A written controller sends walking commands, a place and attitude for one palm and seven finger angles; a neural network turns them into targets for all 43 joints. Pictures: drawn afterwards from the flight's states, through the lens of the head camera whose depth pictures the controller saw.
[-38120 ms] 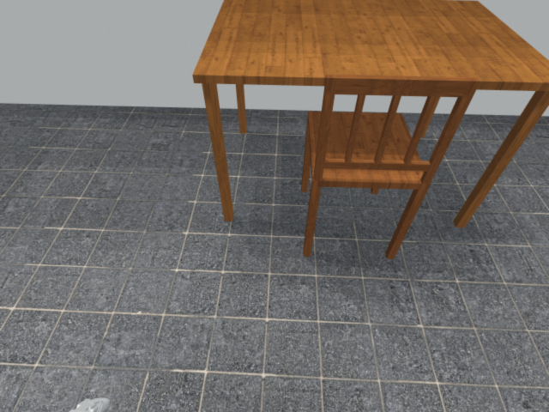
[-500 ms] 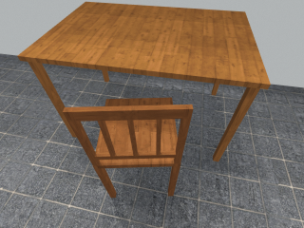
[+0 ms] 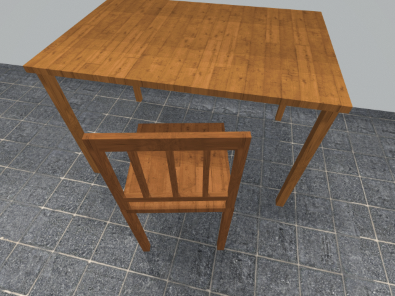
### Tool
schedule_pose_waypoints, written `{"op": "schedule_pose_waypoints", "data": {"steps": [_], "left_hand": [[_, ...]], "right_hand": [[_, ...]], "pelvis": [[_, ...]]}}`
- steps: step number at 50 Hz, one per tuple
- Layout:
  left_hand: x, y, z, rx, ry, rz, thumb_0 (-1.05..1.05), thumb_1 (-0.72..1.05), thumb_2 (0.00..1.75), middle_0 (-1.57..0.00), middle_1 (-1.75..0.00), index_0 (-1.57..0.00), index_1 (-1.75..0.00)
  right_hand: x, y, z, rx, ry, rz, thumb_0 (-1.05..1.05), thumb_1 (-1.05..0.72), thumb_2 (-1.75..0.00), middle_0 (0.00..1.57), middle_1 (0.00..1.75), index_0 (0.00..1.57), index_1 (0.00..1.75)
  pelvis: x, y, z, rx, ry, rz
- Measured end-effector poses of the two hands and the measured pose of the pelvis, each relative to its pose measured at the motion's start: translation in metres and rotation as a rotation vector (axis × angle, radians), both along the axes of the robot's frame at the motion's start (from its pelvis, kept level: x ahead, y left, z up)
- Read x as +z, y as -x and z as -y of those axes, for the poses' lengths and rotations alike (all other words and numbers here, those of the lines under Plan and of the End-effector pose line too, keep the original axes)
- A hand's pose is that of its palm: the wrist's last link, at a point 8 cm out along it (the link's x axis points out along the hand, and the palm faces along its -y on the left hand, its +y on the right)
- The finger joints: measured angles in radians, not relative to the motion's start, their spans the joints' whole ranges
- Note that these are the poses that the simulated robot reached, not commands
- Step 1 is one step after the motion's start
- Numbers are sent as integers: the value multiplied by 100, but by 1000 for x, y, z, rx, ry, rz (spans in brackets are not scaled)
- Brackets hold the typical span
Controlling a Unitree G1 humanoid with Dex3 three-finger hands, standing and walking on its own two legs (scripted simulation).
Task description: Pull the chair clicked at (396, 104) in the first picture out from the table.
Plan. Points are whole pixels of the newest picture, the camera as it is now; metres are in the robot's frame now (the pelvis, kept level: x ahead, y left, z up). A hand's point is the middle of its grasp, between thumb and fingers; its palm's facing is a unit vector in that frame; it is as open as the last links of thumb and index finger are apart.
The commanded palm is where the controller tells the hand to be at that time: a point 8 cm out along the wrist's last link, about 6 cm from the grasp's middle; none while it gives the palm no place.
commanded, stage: raise the hand toward the chair's back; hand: left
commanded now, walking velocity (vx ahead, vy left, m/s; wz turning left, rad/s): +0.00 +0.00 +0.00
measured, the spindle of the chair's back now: (172, 174) +0.45 +0.11 -0.10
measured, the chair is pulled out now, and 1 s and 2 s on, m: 0.16 0.16 0.16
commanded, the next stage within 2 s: none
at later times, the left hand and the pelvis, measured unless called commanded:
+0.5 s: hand out of the picture +0.13 +0.19 -0.06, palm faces +0.19 -0.98 -0.06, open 10.4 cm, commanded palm +0.12 +0.23 -0.06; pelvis -0.04 -0.01 -0.11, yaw +4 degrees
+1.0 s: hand (104, 271) +0.17 +0.20 -0.05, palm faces +0.07 -1.00 -0.06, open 14.7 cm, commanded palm +0.14 +0.26 -0.04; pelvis -0.03 +0.01 -0.09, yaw +3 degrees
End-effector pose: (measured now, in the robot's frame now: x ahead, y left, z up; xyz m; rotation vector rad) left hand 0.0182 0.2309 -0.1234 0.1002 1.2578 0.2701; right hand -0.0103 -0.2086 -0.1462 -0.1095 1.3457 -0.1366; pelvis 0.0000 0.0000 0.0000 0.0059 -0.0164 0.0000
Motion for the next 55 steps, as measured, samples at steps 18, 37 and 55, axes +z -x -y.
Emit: {"op": "schedule_pose_waypoints", "data": {"steps": [18, 37, 55], "left_hand": [[51, -100, 22, -172, 97, 1156, 0, 61, 78, -17, -26, -18, -25], [71, -125, -10, -225, 41, 1127, 0, 17, 59, -13, -19, -13, -18], [83, -133, -32, -216, -7, 1209, -1, -25, 41, -9, -12, -9, -12]], "right_hand": [[53, -219, 39, 259, 169, 936, 1, -91, -90, 20, 30, 19, 30], [-42, -142, -11, 162, 2, 604, 1, -90, -90, 21, 30, 20, 30], [-1, -169, 18, 195, 149, 695, 1, -91, -90, 20, 30, 20, 30]], "pelvis": [[-88, 34, 2, 38, -8, -250], [-100, 41, -1, 61, 37, -316], [-91, 31, -11, 66, 45, -309]]}}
